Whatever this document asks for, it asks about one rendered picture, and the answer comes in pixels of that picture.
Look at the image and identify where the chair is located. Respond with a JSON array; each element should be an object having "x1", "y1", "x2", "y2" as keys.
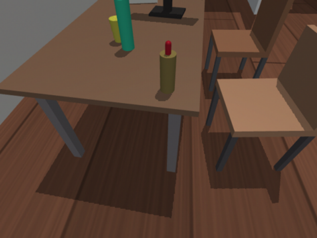
[
  {"x1": 206, "y1": 25, "x2": 317, "y2": 172},
  {"x1": 205, "y1": 0, "x2": 294, "y2": 91}
]

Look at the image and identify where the table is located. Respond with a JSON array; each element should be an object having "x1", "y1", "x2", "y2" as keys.
[{"x1": 0, "y1": 0, "x2": 205, "y2": 172}]

